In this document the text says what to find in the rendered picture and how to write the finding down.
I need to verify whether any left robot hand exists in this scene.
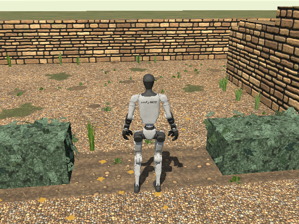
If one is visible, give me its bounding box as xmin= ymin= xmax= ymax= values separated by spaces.
xmin=122 ymin=130 xmax=133 ymax=140

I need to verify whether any robot right upper arm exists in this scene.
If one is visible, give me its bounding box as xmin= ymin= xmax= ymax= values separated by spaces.
xmin=159 ymin=94 xmax=172 ymax=119

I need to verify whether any right robot hand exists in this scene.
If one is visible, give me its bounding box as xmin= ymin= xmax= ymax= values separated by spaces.
xmin=168 ymin=130 xmax=178 ymax=141

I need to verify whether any robot left forearm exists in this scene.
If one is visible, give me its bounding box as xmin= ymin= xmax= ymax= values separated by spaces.
xmin=123 ymin=113 xmax=132 ymax=131

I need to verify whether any robot right forearm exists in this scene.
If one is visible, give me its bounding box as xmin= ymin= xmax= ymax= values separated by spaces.
xmin=167 ymin=112 xmax=177 ymax=132

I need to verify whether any robot left upper arm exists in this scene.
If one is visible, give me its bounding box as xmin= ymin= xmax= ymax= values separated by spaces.
xmin=127 ymin=94 xmax=139 ymax=120

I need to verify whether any robot left shin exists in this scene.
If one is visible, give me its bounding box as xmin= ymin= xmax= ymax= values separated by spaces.
xmin=134 ymin=155 xmax=141 ymax=187

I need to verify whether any right robot foot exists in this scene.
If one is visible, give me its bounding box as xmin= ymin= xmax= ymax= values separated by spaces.
xmin=153 ymin=180 xmax=161 ymax=192

